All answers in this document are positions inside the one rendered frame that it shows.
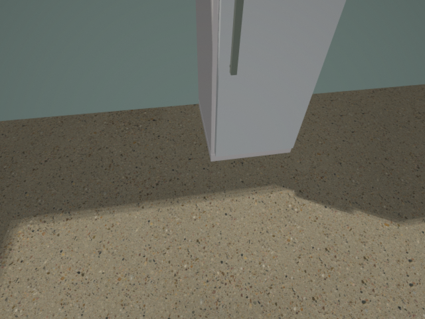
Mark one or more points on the handle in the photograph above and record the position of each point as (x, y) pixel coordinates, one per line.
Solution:
(236, 31)

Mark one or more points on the fridge door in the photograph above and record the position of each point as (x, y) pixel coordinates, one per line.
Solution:
(283, 45)

